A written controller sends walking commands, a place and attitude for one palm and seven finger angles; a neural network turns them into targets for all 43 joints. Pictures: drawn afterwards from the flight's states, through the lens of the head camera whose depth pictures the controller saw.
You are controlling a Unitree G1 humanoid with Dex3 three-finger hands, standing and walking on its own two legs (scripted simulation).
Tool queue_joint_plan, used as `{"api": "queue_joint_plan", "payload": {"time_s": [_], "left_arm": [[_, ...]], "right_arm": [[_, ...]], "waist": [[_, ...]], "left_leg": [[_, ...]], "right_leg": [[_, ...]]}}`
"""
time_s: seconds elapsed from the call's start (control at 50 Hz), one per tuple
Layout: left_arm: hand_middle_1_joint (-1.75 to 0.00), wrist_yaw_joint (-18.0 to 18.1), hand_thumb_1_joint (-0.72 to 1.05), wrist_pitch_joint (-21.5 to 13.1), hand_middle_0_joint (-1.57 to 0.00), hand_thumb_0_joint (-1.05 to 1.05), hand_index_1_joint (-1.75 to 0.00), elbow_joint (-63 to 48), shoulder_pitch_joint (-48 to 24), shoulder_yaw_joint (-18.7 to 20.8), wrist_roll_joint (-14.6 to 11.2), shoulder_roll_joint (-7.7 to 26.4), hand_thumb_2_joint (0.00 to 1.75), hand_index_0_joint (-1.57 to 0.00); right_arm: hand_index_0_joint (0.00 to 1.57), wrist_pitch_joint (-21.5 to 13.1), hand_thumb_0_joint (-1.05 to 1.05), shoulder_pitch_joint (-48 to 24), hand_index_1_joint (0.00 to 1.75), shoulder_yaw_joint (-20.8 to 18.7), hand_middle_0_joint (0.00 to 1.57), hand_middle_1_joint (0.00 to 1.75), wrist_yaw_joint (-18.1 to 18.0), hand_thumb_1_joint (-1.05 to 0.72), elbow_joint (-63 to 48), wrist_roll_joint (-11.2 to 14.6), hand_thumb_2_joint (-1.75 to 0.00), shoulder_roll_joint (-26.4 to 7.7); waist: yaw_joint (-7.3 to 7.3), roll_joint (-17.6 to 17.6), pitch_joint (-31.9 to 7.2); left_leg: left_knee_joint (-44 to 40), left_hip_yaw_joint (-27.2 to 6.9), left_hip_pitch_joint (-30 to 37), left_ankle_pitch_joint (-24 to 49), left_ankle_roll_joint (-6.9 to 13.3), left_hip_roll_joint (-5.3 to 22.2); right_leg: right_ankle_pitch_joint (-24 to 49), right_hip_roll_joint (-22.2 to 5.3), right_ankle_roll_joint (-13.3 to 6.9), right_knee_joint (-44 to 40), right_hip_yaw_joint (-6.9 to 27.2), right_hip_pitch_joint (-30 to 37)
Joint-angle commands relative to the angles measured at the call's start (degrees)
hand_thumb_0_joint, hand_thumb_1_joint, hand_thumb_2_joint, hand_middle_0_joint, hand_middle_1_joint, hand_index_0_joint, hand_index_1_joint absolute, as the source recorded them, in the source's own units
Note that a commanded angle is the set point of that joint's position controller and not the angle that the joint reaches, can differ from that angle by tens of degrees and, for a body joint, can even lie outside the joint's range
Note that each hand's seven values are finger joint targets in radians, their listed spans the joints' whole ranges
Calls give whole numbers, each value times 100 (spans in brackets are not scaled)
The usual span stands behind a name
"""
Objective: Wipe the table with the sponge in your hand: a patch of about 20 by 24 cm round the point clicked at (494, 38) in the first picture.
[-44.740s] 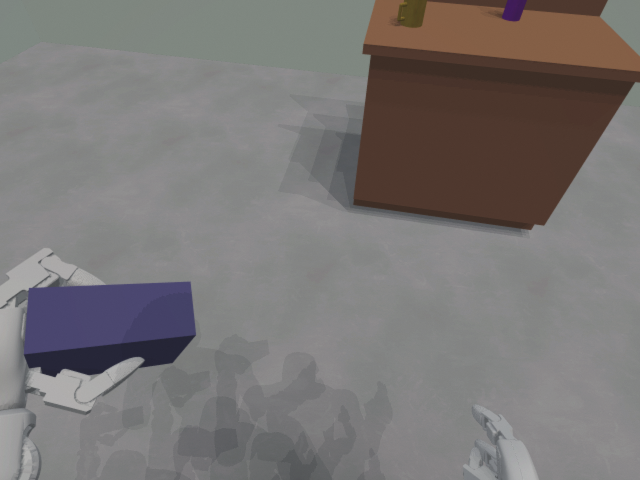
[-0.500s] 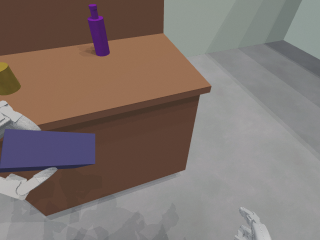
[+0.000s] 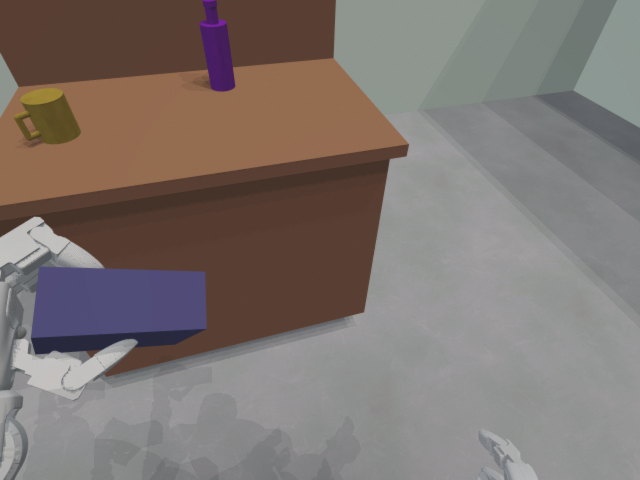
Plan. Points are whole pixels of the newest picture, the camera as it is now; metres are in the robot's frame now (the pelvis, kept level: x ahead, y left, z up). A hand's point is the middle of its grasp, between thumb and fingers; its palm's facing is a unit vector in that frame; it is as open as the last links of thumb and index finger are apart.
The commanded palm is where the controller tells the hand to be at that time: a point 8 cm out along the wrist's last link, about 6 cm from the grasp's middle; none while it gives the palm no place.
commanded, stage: stop stepping back and stand still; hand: left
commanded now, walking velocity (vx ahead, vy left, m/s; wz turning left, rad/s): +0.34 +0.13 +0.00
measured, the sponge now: (144, 312) +0.23 +0.18 +0.17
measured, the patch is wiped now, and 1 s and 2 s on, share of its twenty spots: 1.00 1.00 1.00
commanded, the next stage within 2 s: stand and wait in 0.40 s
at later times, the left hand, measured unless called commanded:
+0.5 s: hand (56, 346) +0.17 +0.21 +0.21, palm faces +0.35 -0.86 -0.37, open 9.6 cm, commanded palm +0.13 +0.28 +0.25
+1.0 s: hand (44, 274) +0.23 +0.24 +0.23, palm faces +0.41 -0.82 -0.40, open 9.6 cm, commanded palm +0.17 +0.29 +0.25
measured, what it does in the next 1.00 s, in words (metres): steps on the spot: right foot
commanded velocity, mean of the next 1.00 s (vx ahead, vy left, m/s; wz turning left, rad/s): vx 0.06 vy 0.01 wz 0.00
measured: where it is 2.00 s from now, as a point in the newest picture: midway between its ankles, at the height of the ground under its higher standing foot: outside the picture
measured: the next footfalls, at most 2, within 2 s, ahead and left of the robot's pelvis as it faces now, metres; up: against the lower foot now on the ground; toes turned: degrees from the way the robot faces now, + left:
right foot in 0.26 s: +0.05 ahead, -0.12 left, +0.00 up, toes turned -3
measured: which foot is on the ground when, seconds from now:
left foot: down 0.00-1.00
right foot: down 0.00-0.04, up 0.06-0.24, down 0.26-1.00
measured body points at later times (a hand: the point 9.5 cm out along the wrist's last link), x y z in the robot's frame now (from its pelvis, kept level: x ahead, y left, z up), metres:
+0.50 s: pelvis -0.03 +0.00 +0.01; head -0.03 +0.01 +0.45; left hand +0.15 +0.26 +0.23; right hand +0.13 -0.26 -0.06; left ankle +0.01 +0.14 -0.72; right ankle +0.00 -0.13 -0.71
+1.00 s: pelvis +0.01 +0.01 +0.02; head +0.02 +0.02 +0.47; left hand +0.20 +0.29 +0.25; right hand +0.18 -0.22 -0.06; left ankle +0.01 +0.13 -0.72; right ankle +0.01 -0.11 -0.72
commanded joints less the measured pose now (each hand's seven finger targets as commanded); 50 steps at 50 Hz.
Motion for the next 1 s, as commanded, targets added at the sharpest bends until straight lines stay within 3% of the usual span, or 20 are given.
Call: {"api": "queue_joint_plan", "payload": {"time_s": [0.0,0.02,0.04,0.1,0.18,0.2,0.22,0.24,0.26,0.34,0.4,0.44,0.54,0.56,0.58,0.6,0.7,0.76,0.82,0.98], "left_arm": [[-160,418,10,-636,-120,0,-160,-2272,-393,1132,-69,1549,130,-120],[-160,467,10,-635,-120,0,-160,-2186,-683,1119,-26,1462,130,-120],[-160,493,10,-597,-120,0,-160,-2012,-1036,1173,48,1590,130,-120],[-160,490,10,-455,-120,0,-160,-442,-1227,1075,80,1422,130,-120],[-160,357,10,-255,-120,0,-160,535,-915,628,-8,918,130,-120],[-160,271,10,-213,-120,0,-160,401,-875,417,14,796,130,-120],[-160,192,10,-204,-120,0,-160,216,-843,414,17,948,130,-120],[-160,155,10,-283,-120,0,-160,14,-1043,350,-18,939,130,-120],[-160,140,10,-460,-120,0,-160,-735,-1568,466,-63,1163,130,-120],[-160,313,10,-556,-120,0,-160,-2155,-1393,890,-54,1610,130,-120],[-160,537,10,-577,-120,0,-160,-2475,-718,818,-9,1410,130,-120],[-160,669,10,-513,-120,0,-160,-2295,-456,797,-20,1239,130,-120],[-160,676,10,-295,-120,0,-160,-828,-1106,1023,42,1312,130,-120],[-160,606,10,-304,-120,0,-160,-558,-1149,914,80,1269,130,-120],[-160,515,10,-298,-120,0,-160,-238,-961,899,47,1283,130,-120],[-160,446,10,-288,-120,0,-160,-369,-1121,758,-4,1239,130,-120],[-160,396,10,-433,-120,0,-160,-1200,-642,826,-76,1152,130,-120],[-160,490,10,-592,-120,0,-160,-1962,-609,954,-18,1288,130,-120],[-160,576,10,-567,-120,0,-160,-1999,-561,1078,45,1411,130,-120],[-160,525,10,-506,-120,0,-160,-1291,-517,869,-14,1101,130,-120]], "right_arm": [[20,-472,0,-714,30,-156,20,30,-165,-90,-1137,-144,-90,-695],[20,-561,0,-738,30,-165,20,30,-175,-90,-1164,-109,-90,-734],[20,-680,0,-769,30,-228,20,30,-202,-90,-1298,-64,-90,-677],[20,-673,0,-471,30,-239,20,30,-102,-90,-866,5,-90,-680],[20,-394,0,-617,30,-182,20,30,-229,-90,-1147,-7,-90,-753],[20,-315,0,-653,30,-212,20,30,-211,-90,-1243,-7,-90,-708],[20,-233,0,-654,30,-293,20,30,-161,-90,-1317,22,-90,-664],[20,-248,0,-720,30,-259,20,30,-124,-90,-1329,43,-90,-706],[20,-282,0,-932,30,-206,20,30,-66,-90,-1259,-1,-90,-601],[20,-272,0,-871,30,-306,20,30,-100,-90,-1259,-8,-90,-660],[20,-403,0,-847,30,-217,20,30,-270,-90,-1158,-117,-90,-570],[20,-464,0,-835,30,-247,20,30,-307,-90,-1275,-99,-90,-800],[20,-531,0,-659,30,-236,20,30,-215,-90,-1049,37,-90,-687],[20,-467,0,-759,30,-226,20,30,-187,-90,-1058,9,-90,-652],[20,-399,0,-770,30,-281,20,30,-149,-90,-1092,1,-90,-632],[20,-368,0,-842,30,-270,20,30,-97,-90,-1126,32,-90,-622],[20,-263,0,-924,30,-239,20,30,-34,-90,-1172,-26,-90,-628],[20,-290,0,-1113,30,-205,20,30,-87,-90,-1359,-80,-90,-716],[20,-378,0,-1050,30,-159,20,30,-120,-90,-1262,-98,-90,-595],[20,-339,0,-897,30,-259,20,30,-77,-90,-1164,-48,-90,-662]], "waist": [[24,1457,-546],[33,2561,-300],[32,2459,-18],[144,973,73],[314,789,161],[336,-118,253],[281,-1748,146],[144,-1562,249],[89,-813,-19],[-11,-780,-213],[27,625,-497],[124,2630,-312],[198,1252,-263],[190,307,24],[121,-1000,92],[57,-1256,136],[-40,-328,-194],[228,1361,-403],[209,1174,-550],[88,552,-897]], "left_leg": [[-3121,-894,1039,-1760,424,479],[-4004,-2181,561,-2667,811,1389],[-4469,-2681,-90,-2534,1142,1919],[-3688,-1449,-7,-1450,713,1395],[-2385,-663,-702,-1621,250,744],[-1003,-149,-1139,-1365,109,294],[1023,164,-1662,-833,-63,-107],[1853,-405,-1953,-349,-169,-100],[2098,-512,-1819,99,-266,83],[-82,-454,312,465,-128,504],[-2132,-95,1590,102,-15,120],[-3674,-2293,1378,-1423,575,1533],[-2462,-767,206,-168,145,775],[-1631,-475,-282,-226,-14,430],[-327,-160,-597,-241,-228,37],[414,-254,-775,-108,-291,1],[-1961,-501,984,880,-162,277],[-3314,-1851,739,458,200,1065],[-2873,-1196,925,2107,72,810],[-2216,-656,1374,2887,-231,473]], "right_leg": [[-2728,-336,-69,-69,553,-584],[-1998,345,270,1704,-357,-703],[-1722,153,287,3048,64,-863],[-1313,-239,212,2047,156,-559],[-880,159,107,-1173,-456,1682],[-553,-89,-45,-1844,-42,2034],[-857,-1270,-552,-2662,2117,2059],[-294,-1925,-596,-2914,3057,1775],[-101,-2022,-787,-2838,2987,1590],[-1729,-1634,-609,-2466,1546,-47],[-2000,-940,-317,-1279,868,-60],[-1844,134,193,754,-70,-455],[-523,114,267,-877,-81,1390],[-146,-168,108,-1595,423,1639],[-249,-999,-267,-2281,1865,1530],[118,-1727,-541,-2619,2626,1424],[-238,-1031,-223,-1534,951,716],[-339,21,284,-443,210,946],[234,-15,307,-654,145,1254],[2079,-334,157,-1222,602,1780]]}}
